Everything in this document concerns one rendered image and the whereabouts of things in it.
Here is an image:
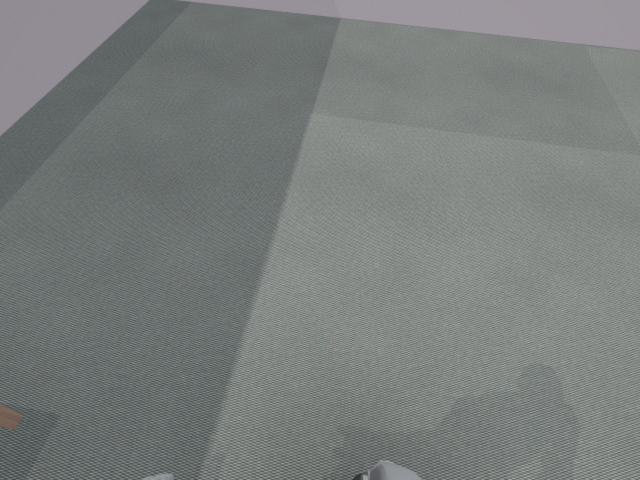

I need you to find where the table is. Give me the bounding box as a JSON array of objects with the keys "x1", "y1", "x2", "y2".
[{"x1": 0, "y1": 405, "x2": 23, "y2": 430}]

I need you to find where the right robot shin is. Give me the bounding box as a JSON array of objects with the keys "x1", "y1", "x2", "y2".
[{"x1": 369, "y1": 460, "x2": 394, "y2": 471}]

